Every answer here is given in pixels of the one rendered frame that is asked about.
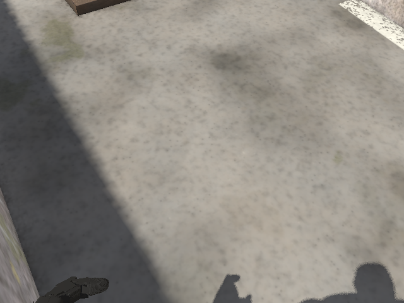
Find left robot hand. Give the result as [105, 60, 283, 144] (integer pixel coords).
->
[33, 276, 109, 303]

